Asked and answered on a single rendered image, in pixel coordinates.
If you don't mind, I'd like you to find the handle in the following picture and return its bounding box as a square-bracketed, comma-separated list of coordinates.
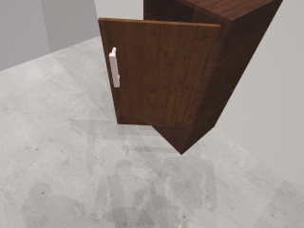
[108, 47, 120, 87]

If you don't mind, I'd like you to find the cupboard door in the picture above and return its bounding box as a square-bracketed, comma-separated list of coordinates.
[98, 17, 220, 127]

